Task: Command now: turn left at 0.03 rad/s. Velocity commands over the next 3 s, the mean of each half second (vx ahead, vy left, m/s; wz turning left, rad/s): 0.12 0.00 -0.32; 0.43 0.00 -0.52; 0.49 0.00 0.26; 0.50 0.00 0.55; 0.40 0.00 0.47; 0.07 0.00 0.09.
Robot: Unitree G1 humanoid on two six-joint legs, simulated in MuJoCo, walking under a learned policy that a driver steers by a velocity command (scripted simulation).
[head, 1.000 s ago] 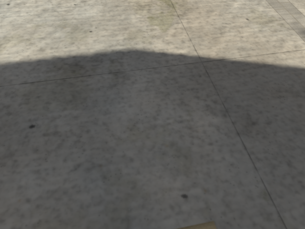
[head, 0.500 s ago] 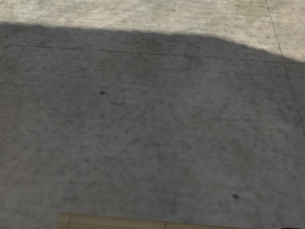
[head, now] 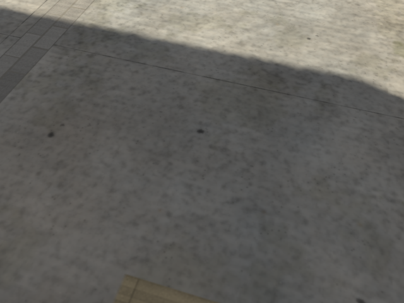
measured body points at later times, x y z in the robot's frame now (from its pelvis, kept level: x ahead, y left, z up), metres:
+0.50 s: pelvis +0.05 -0.04 +0.00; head +0.07 -0.05 +0.45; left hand +0.29 +0.17 -0.08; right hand +0.04 -0.34 -0.10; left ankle +0.02 +0.09 -0.74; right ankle +0.06 -0.19 -0.68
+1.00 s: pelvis +0.23 -0.19 +0.01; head +0.25 -0.23 +0.46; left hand +0.41 +0.04 -0.09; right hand +0.32 -0.51 -0.07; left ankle +0.48 -0.13 -0.68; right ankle +0.13 -0.23 -0.74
